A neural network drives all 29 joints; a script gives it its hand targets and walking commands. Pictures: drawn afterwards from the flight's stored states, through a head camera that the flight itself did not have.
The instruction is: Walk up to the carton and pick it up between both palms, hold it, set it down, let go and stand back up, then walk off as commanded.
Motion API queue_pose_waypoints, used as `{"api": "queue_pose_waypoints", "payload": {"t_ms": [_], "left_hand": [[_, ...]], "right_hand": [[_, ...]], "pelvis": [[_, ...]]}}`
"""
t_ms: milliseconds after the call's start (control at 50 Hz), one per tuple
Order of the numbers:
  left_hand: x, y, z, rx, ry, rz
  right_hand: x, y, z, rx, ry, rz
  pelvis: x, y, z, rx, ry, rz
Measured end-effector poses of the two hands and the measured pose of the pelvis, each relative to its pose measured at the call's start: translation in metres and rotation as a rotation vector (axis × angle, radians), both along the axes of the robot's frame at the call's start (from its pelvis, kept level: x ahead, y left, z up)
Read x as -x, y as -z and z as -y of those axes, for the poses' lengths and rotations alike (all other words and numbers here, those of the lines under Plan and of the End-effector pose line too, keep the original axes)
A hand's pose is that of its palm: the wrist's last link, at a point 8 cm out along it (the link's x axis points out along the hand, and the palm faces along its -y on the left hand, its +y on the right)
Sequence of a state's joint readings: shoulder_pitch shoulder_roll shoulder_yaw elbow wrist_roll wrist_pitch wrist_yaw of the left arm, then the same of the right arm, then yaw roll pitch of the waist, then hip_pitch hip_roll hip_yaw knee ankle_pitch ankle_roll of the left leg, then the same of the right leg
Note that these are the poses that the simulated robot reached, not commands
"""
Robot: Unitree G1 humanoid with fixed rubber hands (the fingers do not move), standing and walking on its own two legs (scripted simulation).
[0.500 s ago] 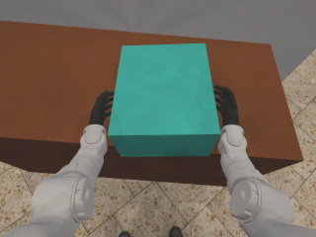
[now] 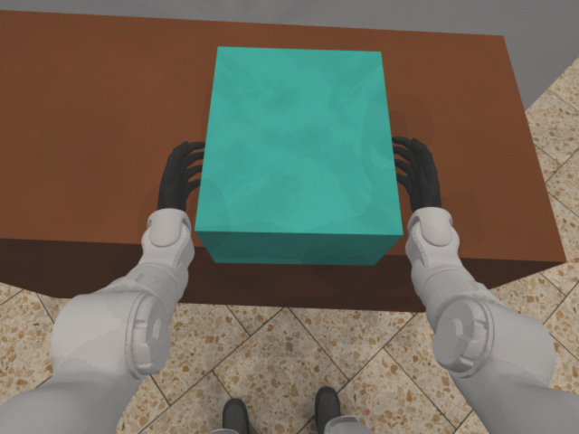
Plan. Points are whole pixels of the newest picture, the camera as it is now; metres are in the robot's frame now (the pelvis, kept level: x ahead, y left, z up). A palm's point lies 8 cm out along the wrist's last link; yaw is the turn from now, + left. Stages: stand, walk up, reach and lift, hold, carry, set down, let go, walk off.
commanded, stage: set down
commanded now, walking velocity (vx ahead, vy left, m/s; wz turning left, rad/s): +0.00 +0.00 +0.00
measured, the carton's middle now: (297, 158) +0.52 -0.05 -0.05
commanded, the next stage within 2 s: none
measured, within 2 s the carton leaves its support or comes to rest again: rests again in 0.24 s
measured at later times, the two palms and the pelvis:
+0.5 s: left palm (175, 198) +0.45 +0.13 -0.03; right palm (422, 195) +0.42 -0.22 -0.02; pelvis -0.01 +0.00 -0.01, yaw -1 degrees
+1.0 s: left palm (175, 183) +0.46 +0.13 -0.01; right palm (427, 183) +0.44 -0.22 -0.01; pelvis -0.02 +0.00 -0.02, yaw -2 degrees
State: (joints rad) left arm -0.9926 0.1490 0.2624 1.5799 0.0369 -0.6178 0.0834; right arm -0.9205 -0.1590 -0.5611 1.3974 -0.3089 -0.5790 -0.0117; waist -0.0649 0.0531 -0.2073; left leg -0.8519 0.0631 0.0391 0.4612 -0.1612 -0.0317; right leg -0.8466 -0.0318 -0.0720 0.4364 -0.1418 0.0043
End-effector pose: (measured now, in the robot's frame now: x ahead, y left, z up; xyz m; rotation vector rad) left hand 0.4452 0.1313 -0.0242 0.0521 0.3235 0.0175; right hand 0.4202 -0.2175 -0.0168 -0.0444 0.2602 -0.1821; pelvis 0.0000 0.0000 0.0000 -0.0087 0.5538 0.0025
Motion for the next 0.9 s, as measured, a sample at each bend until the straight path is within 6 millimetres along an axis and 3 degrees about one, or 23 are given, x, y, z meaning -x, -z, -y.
{"api": "queue_pose_waypoints", "payload": {"t_ms": [520,900], "left_hand": [[-0.002,0.001,0.0,-0.005,-0.002,0.018],[-0.01,-0.002,0.001,-0.044,0.012,0.009]], "right_hand": [[-0.002,0.001,0.001,-0.037,0.008,-0.002],[-0.008,-0.001,0.004,-0.02,-0.022,-0.032]], "pelvis": [[0.015,0.013,-0.002,-0.005,0.024,-0.035],[0.015,0.02,-0.002,-0.005,0.034,-0.068]]}}
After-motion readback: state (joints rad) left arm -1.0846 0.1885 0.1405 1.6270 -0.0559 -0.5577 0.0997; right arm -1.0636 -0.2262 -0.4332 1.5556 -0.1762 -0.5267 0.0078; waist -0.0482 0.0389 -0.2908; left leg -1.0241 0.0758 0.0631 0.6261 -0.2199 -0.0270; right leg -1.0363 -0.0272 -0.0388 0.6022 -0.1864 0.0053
